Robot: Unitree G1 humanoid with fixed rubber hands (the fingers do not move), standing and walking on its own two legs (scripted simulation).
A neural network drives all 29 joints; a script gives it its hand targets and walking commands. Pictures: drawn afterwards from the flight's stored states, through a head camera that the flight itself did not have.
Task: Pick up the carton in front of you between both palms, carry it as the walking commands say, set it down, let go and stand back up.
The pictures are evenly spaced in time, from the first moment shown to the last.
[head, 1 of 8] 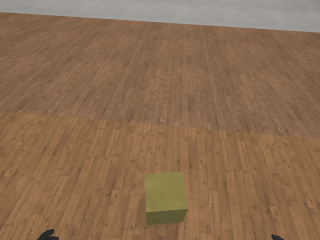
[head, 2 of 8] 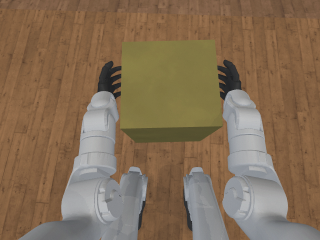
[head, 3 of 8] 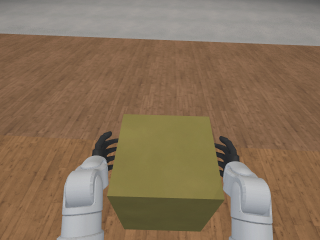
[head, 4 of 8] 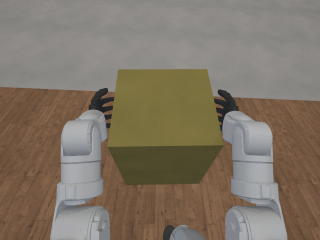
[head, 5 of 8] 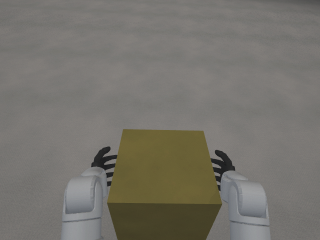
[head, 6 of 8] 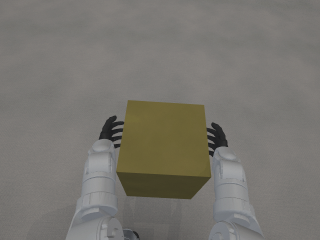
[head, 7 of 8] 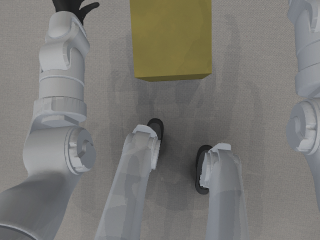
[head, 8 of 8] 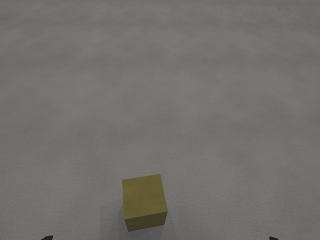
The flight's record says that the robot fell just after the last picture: no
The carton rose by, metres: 0.69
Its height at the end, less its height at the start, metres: -0.40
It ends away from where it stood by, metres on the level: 5.37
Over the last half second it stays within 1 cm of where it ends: yes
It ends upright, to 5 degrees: yes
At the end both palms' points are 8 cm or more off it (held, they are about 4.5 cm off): yes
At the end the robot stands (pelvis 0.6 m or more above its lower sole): yes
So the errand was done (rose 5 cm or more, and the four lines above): yes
